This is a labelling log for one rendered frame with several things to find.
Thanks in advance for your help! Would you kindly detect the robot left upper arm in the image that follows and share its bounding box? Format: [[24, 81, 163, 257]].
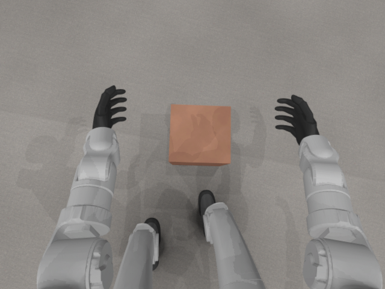
[[38, 237, 114, 289]]

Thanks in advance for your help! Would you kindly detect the carton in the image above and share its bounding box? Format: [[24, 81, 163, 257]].
[[168, 104, 231, 166]]

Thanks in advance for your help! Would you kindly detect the right robot forearm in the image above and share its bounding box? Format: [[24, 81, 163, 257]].
[[298, 135, 383, 289]]

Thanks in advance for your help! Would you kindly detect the robot left shin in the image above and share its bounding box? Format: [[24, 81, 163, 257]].
[[128, 223, 154, 242]]

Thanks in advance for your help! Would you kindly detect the robot right upper arm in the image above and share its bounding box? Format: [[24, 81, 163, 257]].
[[303, 237, 381, 289]]

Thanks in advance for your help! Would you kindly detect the robot left thigh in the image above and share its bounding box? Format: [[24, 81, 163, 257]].
[[113, 229, 159, 289]]

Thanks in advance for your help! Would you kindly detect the right robot hand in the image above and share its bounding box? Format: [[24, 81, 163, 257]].
[[275, 95, 319, 145]]

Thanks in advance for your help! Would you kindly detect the left robot forearm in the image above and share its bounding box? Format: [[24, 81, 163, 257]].
[[37, 127, 120, 289]]

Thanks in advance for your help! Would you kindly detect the left robot hand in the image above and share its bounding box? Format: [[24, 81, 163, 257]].
[[93, 85, 127, 129]]

